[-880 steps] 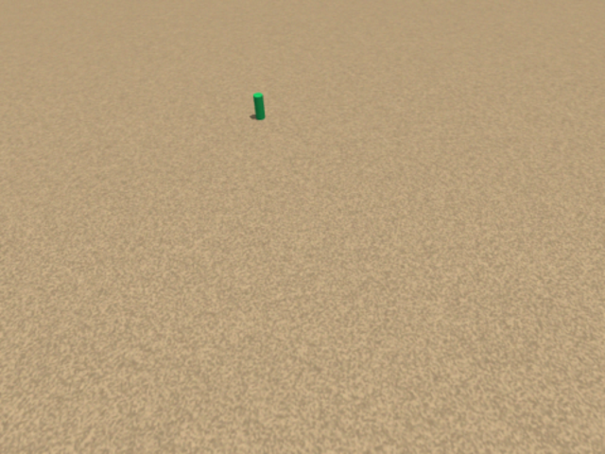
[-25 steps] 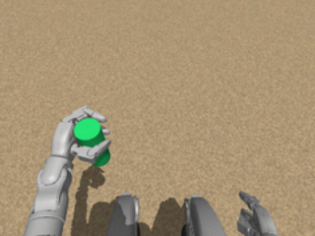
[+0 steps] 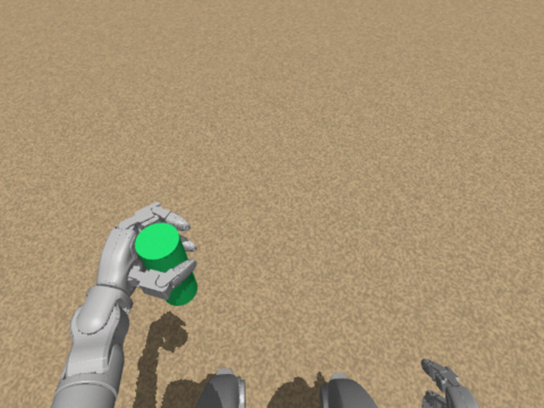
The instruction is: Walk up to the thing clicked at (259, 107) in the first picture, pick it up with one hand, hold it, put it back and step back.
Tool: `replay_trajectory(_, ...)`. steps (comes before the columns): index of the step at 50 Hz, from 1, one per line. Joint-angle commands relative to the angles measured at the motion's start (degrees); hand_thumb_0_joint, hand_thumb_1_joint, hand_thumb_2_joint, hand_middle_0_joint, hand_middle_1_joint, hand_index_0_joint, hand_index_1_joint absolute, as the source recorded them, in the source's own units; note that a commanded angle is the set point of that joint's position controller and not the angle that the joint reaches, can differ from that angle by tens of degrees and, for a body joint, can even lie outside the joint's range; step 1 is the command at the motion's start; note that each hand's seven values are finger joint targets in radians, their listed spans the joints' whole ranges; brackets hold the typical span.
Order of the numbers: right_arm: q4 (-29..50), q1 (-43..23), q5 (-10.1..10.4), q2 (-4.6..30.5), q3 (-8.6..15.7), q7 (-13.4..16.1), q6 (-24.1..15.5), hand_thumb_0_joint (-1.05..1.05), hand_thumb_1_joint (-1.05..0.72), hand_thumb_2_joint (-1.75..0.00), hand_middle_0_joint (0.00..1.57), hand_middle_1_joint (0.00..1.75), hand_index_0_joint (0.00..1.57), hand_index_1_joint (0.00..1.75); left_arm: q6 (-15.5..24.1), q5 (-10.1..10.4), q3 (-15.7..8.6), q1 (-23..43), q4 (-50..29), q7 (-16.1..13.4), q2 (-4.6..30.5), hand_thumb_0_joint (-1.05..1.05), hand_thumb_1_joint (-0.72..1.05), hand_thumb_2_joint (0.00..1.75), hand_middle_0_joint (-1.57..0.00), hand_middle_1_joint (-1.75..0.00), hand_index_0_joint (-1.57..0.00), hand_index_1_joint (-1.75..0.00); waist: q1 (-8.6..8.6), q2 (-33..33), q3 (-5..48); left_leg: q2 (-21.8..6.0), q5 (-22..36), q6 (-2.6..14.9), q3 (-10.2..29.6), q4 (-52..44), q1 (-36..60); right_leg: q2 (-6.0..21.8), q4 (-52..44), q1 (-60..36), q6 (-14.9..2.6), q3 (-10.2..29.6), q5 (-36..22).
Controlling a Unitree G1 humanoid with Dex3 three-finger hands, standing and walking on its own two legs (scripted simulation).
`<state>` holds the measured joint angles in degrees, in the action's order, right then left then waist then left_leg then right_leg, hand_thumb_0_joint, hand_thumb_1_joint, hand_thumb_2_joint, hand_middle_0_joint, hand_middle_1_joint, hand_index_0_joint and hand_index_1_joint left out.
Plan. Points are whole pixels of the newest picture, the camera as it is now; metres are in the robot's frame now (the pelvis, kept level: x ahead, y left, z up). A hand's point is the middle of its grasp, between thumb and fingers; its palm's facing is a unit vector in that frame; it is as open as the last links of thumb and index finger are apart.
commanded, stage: lift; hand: left
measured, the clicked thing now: (170, 267) +0.33 +0.17 +0.00
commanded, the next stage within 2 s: hold in 0.62 s
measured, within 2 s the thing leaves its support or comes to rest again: neither
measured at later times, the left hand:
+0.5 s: hand (169, 244) +0.34 +0.15 +0.07, palm faces -0.16 -0.99 +0.00, open 8.0 cm
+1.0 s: hand (163, 235) +0.34 +0.16 +0.09, palm faces -0.15 -0.99 -0.01, open 8.0 cm
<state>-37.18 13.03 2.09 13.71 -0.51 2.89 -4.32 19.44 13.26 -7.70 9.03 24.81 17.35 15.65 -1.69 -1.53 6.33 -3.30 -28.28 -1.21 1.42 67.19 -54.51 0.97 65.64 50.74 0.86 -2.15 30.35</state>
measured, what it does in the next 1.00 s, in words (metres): stands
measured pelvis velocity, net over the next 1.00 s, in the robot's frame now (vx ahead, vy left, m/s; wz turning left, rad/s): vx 0.02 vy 0.00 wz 0.00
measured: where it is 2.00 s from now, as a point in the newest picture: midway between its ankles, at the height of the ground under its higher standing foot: outside the picture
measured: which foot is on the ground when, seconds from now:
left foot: down 0.00-1.00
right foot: down 0.00-1.00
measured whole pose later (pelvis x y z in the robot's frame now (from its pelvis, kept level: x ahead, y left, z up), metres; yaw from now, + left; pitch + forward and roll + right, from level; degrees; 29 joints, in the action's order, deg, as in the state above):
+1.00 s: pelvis +0.02 +0.00 +0.05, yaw +0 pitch +8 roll -1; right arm -37.8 13.9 1.3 13.4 -0.8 4.7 -2.4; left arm 20.8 13.1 -7.9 8.8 29.7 19.1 14.1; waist -1.4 -1.0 3.3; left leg -3.3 -23.7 -1.4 0.2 51.7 -35.7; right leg 0.8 50.4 32.5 0.7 -1.6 25.5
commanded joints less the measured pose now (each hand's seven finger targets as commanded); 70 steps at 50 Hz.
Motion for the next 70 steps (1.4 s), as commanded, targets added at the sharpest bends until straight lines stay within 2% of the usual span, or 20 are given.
replay_trajectory(1, 6.0, 0.9, -0.3, 8.0, 2.8, 0.9, -2.1, 0.0, -0.9, -0.89, 0.2, 0.3, 0.2, 0.3, 4.9, 2.4, -4.0, 15.4, -11.8, 0.3, 7.9, 0.0, 0.45, 1.22, -1.34, -1.37, -1.35, -1.37, -0.7, 0.3, 19.0, 2.0, 12.5, 1.35, 0.5, -11.6, 18.7, -1.7, -12.6, -9.4, -1.59, 0.3, -15.9)
replay_trajectory(20, 6.0, -0.3, -0.8, 8.2, 2.7, 1.8, -1.6, 0.0, -0.9, -0.89, 0.2, 0.3, 0.2, 0.3, 7.3, 2.9, -4.0, 16.7, -7.2, 3.0, 6.9, 0.0, 0.42, 1.23, -1.32, -1.36, -1.33, -1.36, -0.6, 0.6, 16.2, 2.1, 15.1, 1.37, -0.6, -17.5, 24.8, -1.5, -18.5, -17.3, -1.41, 1.1, -18.9)
replay_trajectory(21, 5.8, 0.0, -0.9, 8.1, 2.8, 1.9, -1.6, 0.0, -0.9, -0.89, 0.2, 0.3, 0.2, 0.3, 7.7, 2.8, -5.5, 18.9, -10.7, 2.8, 9.1, 0.0, 0.41, 1.22, -1.32, -1.37, -1.33, -1.36, 0.14, -0.6, 17.6, 2.2, 16.2, 1.37, -1.0, -17.2, 25.4, -1.3, -18.5, -17.9, -1.35, 1.5, -20.1)
replay_trajectory(22, 5.9, -0.1, -0.9, 8.1, 2.6, 2.0, -1.5, 0.0, -0.9, -0.89, 0.2, 0.3, 0.2, 0.3, 7.5, 2.8, -4.0, 16.8, -7.8, 3.0, 7.2, 0.0, 0.4, 1.22, -1.32, -1.37, -1.33, -1.37, -0.67, 0.3, 16.3, 2.2, 16.7, 1.42, -0.8, -17.6, 25.7, -1.6, -18.6, -17.9, -1.39, 1.1, -20.6)
replay_trajectory(30, 5.5, 0.1, -1.1, 7.7, 2.5, 2.4, -0.9, 0.0, -0.89, -0.89, 0.2, 0.3, 0.2, 0.3, 7.0, 2.6, -4.8, 18.6, -10.5, 2.7, 8.4, 0.0, 0.43, 1.23, -1.33, -1.37, -1.34, -1.37, -0.2, -0.6, 15.7, 2.3, 17.9, 1.51, -1.6, -18.8, 26.8, -1.3, -20.3, -20.3, -1.24, 1.5, -22.2)
replay_trajectory(31, 5.6, 0.0, -1.0, 7.8, 2.6, 2.3, -0.8, 0.0, -0.89, -0.89, 0.2, 0.3, 0.2, 0.3, 6.4, 2.7, -3.8, 15.2, -5.8, 2.9, 6.0, 0.0, 0.44, 1.22, -1.33, -1.38, -1.34, -1.37, -0.51, 0.7, 14.4, 2.3, 17.8, 1.56, -1.2, -19.1, 26.9, -1.5, -20.6, -19.8, -1.24, 1.3, -21.8)
replay_trajectory(35, 5.8, 0.0, -0.9, 8.2, 2.8, 2.3, -0.6, 0.0, -0.9, -0.89, 0.2, 0.3, 0.2, 0.3, 7.0, 2.5, -5.5, 18.7, -9.6, 2.8, 9.0, 0.0, 0.4, 1.22, -1.33, -1.38, -1.34, -1.38, 0.33, -1.1, 15.4, 2.1, 19.5, 1.41, -1.0, -20.1, 29.0, -1.8, -20.5, -20.4, -1.6, 0.6, -22.7)
replay_trajectory(39, 6.4, -0.7, -1.1, 7.6, 2.3, 2.5, -0.5, 0.0, -0.89, -0.89, 0.2, 0.3, 0.2, 0.3, 6.4, 2.5, -3.8, 17.0, -8.2, 2.8, 6.7, 0.0, 0.35, 1.21, -1.31, -1.38, -1.31, -1.38, -0.33, 0.7, 14.4, 2.4, 18.8, 1.55, -1.7, -20.4, 28.9, -1.6, -21.9, -22.1, -1.17, 1.1, -22.9)
replay_trajectory(41, 6.2, -0.4, -1.0, 7.7, 2.5, 2.5, -0.5, 0.0, -0.9, -0.9, 0.2, 0.3, 0.2, 0.3, 6.9, 2.5, -5.1, 20.1, -12.9, 2.1, 8.8, 0.0, 0.34, 1.21, -1.29, -1.37, -1.3, -1.37, 0.23, -1.1, 14.6, 2.4, 18.6, 1.38, -1.7, -21.0, 29.0, -1.4, -21.9, -22.5, -1.31, 1.1, -22.7)
replay_trajectory(43, 6.2, -0.4, -0.9, 7.7, 2.5, 2.5, -0.5, 0.0, -0.9, -0.9, 0.2, 0.3, 0.2, 0.3, 5.9, 2.3, -3.5, 14.9, -6.1, 2.1, 5.7, 0.0, 0.33, 1.2, -1.28, -1.37, -1.29, -1.37, -0.21, 1.0, 12.8, 2.2, 17.7, 1.48, -1.4, -21.6, 29.0, -1.8, -22.3, -22.0, -1.39, 0.6, -21.4)
replay_trajectory(45, 6.3, -0.2, -1.0, 7.9, 2.7, 2.6, -0.5, 0.0, -0.9, -0.9, 0.2, 0.3, 0.2, 0.3, 6.6, 2.1, -4.6, 19.5, -12.3, 1.6, 8.4, 0.0, 0.33, 1.18, -1.28, -1.35, -1.28, -1.35, -0.04, -0.6, 14.9, 2.2, 18.8, 1.46, -1.5, -21.7, 30.4, -1.6, -22.4, -23.0, -1.41, 0.8, -22.7)
replay_trajectory(48, 6.3, -0.2, -0.9, 7.7, 2.5, 2.4, -0.4, 0.0, -0.9, -0.89, 0.2, 0.3, 0.2, 0.3, 5.6, 2.0, -2.8, 16.3, -8.8, 1.7, 5.7, 0.0, 0.34, 1.18, -1.28, -1.36, -1.29, -1.35, -0.34, 0.6, 12.9, 2.1, 18.8, 1.4, -1.3, -22.6, 30.4, -1.8, -22.8, -23.0, -1.49, 0.4, -22.4)
replay_trajectory(50, 6.5, -0.9, -0.8, 7.9, 2.7, 2.4, -0.5, 0.0, -0.9, -0.9, 0.2, 0.3, 0.2, 0.3, 5.7, 2.2, -2.9, 16.8, -7.5, 1.8, 5.6, 0.0, 0.32, 1.17, -1.28, -1.35, -1.28, -1.35, -0.36, 0.3, 11.9, 1.9, 17.9, 1.23, -0.9, -23.4, 31.2, -2.0, -23.0, -22.3, -1.57, 0.2, -20.9)
replay_trajectory(51, 6.4, -0.9, -0.9, 8.0, 2.8, 2.4, -0.5, 0.0, -0.9, -0.9, 0.2, 0.3, 0.2, 0.3, 6.3, 2.1, -4.4, 19.8, -11.0, 1.7, 8.0, 0.0, 0.32, 1.18, -1.28, -1.36, -1.28, -1.36, 0.26, -1.2, 13.2, 2.1, 17.4, 1.12, -1.0, -23.5, 31.4, -1.9, -23.1, -22.8, -1.66, 0.2, -20.7)
replay_trajectory(54, 6.5, -0.6, -0.9, 7.6, 2.4, 2.4, -0.5, 0.0, -0.9, -0.9, 0.2, 0.3, 0.2, 0.3, 5.8, 2.0, -3.3, 16.3, -8.2, 1.7, 6.2, 0.0, 0.31, 1.18, -1.28, -1.36, -1.28, -1.36, -0.14, 0.2, 12.6, 2.2, 18.1, 1.38, -1.2, -23.7, 31.4, -1.8, -23.7, -23.9, -1.49, 0.4, -21.6)
replay_trajectory(58, 6.2, -0.3, -1.0, 7.4, 2.3, 2.8, -0.4, 0.0, -0.9, -0.9, 0.2, 0.3, 0.2, 0.3, 6.0, 2.0, -4.1, 19.4, -12.6, 1.4, 8.3, 0.0, 0.31, 1.18, -1.28, -1.36, -1.29, -1.36, -0.03, -0.3, 14.0, 2.5, 19.5, 1.6, -2.0, -23.6, 32.2, -1.3, -24.7, -25.9, -1.12, 1.1, -24.0)
replay_trajectory(60, 6.3, -1.0, -0.9, 7.7, 2.4, 2.6, -0.6, 0.0, -0.9, -0.9, 0.2, 0.3, 0.2, 0.3, 5.1, 2.1, -2.9, 16.3, -6.6, 1.9, 5.4, 0.0, 0.29, 1.16, -1.26, -1.35, -1.27, -1.35, -0.33, 1.0, 10.7, 2.2, 18.6, 1.61, -1.6, -24.5, 31.8, -1.7, -24.8, -24.6, -1.31, 0.6, -22.4)
replay_trajectory(65, 6.2, -1.1, -0.8, 7.6, 2.3, 2.7, -0.5, 0.0, -0.9, -0.9, 0.2, 0.3, 0.2, 0.3, 5.6, 1.7, -4.6, 20.5, -11.6, 1.6, 8.8, 0.0, 0.34, 1.17, -1.28, -1.35, -1.29, -1.35, 0.28, -1.5, 11.3, 2.3, 16.5, 1.1, -1.6, -26.2, 33.2, -1.6, -25.7, -24.9, -1.74, 0.4, -20.2)
replay_trajectory(68, 6.6, -1.9, -0.7, 7.3, 2.1, 2.7, -0.7, 0.0, -0.9, -0.9, 0.2, 0.3, 0.2, 0.3, 5.1, 2.3, -3.0, 18.6, -6.7, 2.0, 5.4, 0.0, 0.34, 1.17, -1.27, -1.35, -1.28, -1.35, -0.27, 0.6, 8.9, 2.5, 14.1, 1.34, -1.7, -26.5, 32.0, -1.6, -26.7, -24.2, -1.43, 0.5, -18.2)
replay_trajectory(70, 6.0, -1.0, -0.8, 7.6, 2.3, 2.6, -0.8, 0.0, -0.9, -0.9, 0.2, 0.3, 0.2, 0.3, 5.2, 2.0, -3.6, 19.3, -6.2, 1.9, 6.5, 0.0, 0.33, 1.15, -1.26, -1.33, -1.26, -1.33, -0.03, 0.7, 9.9, 2.2, 14.7, 1.32, -1.5, -26.6, 32.3, -1.7, -26.2, -25.0, -1.61, 0.4, -18.6)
